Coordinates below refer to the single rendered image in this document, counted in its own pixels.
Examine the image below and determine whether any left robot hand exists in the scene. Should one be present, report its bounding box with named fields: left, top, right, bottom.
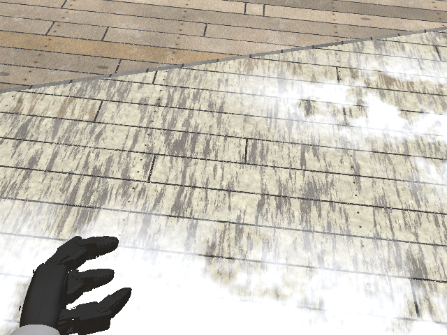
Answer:
left=19, top=236, right=132, bottom=335

